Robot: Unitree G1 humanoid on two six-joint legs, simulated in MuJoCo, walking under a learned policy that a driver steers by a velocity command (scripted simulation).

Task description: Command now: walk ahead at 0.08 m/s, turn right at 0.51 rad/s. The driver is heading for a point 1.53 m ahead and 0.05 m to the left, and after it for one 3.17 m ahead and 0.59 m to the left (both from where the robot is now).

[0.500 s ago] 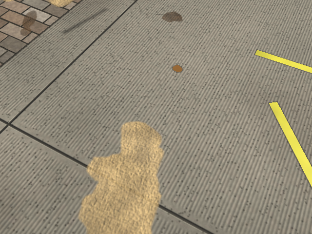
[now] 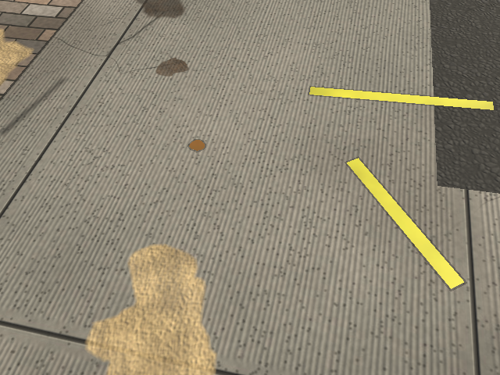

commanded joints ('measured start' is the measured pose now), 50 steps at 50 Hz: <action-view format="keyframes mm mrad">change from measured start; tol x32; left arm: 1 74 155 46 -40 0 -9 3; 30 -355 36 -26 -160 26 -64 -78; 36 186 243 40 -30 75 -98 -10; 50 61 46 -6 51 12 -145 -11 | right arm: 1 -37 -63 -8 -77 -3 -11 7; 37 375 -65 5 83 33 -119 20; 50 24 14 -1 4 -9 -60 82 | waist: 1 33 -134 -96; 31 -62 87 54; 37 114 -199 -367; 50 -14 -89 59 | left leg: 1 -133 16 -9 -59 0 -18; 11 372 -28 21 -582 123 49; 14 554 424 -706 -896 -424 200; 34 462 205 -61 -486 1029 158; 37 -98 -19 -36 253 -105 114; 50 -219 120 10 -41 361 77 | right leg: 1 216 -232 277 -103 237 -180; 10 -52 -177 408 -120 -238 -155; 13 -423 45 150 323 -368 -16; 20 -500 -43 29 613 -19 32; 31 -323 -72 -172 186 83 15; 36 602 -452 357 2 -133 -150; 41 78 -347 132 -251 -6 -86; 50 108 -286 -184 -297 316 -67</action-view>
